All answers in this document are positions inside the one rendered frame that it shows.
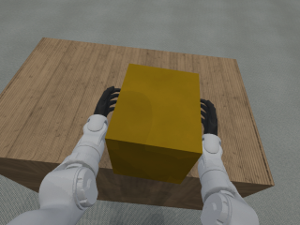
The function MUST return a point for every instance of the carton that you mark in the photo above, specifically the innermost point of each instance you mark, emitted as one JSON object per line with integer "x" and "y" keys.
{"x": 155, "y": 131}

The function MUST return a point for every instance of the robot left hand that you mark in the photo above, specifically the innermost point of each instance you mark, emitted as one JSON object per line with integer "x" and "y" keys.
{"x": 104, "y": 103}

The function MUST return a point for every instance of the robot right hand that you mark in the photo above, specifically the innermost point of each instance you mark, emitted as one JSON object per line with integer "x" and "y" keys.
{"x": 210, "y": 121}

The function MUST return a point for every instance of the left robot forearm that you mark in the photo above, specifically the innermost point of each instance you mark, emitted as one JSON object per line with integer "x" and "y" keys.
{"x": 90, "y": 147}

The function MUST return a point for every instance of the right robot forearm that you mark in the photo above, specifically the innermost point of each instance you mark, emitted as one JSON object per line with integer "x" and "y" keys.
{"x": 212, "y": 173}

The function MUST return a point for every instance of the robot left upper arm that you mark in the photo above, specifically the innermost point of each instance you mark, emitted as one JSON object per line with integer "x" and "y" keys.
{"x": 64, "y": 196}

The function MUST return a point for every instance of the robot right upper arm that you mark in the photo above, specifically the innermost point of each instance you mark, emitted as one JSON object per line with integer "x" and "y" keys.
{"x": 222, "y": 209}

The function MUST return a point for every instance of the pedestal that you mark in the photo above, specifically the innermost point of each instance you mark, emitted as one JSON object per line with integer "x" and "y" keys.
{"x": 48, "y": 101}

